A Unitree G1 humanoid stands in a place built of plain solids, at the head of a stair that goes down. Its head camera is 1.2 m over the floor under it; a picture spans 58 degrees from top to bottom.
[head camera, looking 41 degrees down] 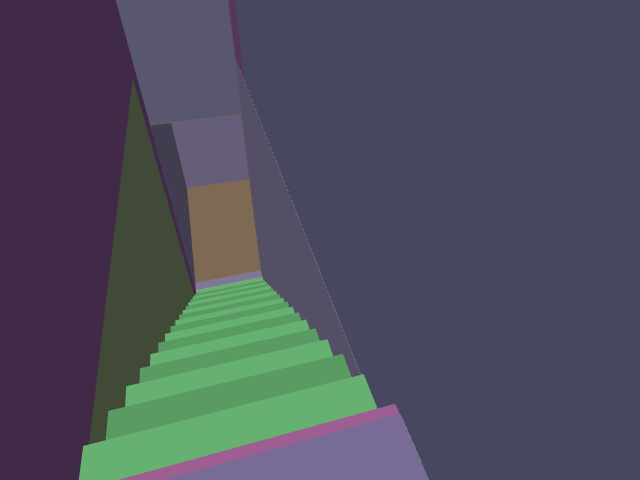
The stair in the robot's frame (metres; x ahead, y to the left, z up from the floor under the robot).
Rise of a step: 0.20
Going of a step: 0.23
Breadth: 0.95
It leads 16 degrees to the left of straight ahead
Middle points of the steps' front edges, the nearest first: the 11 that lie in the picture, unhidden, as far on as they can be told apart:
0.52 0.24 0.00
0.74 0.30 -0.20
0.96 0.36 -0.39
1.18 0.42 -0.59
1.40 0.48 -0.79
1.62 0.54 -0.98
1.84 0.61 -1.18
2.06 0.67 -1.38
2.28 0.73 -1.57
2.49 0.79 -1.77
2.71 0.85 -1.97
